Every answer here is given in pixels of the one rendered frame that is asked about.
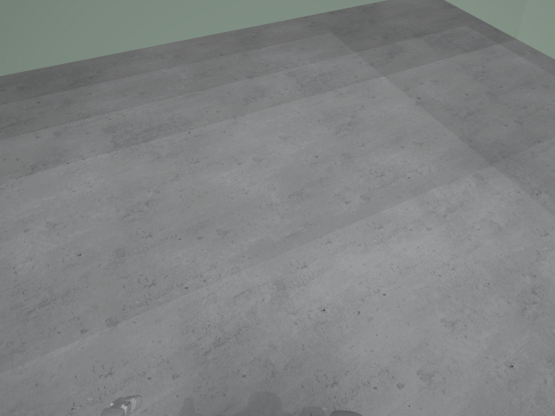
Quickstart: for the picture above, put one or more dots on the left robot hand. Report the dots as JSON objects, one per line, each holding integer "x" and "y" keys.
{"x": 123, "y": 406}

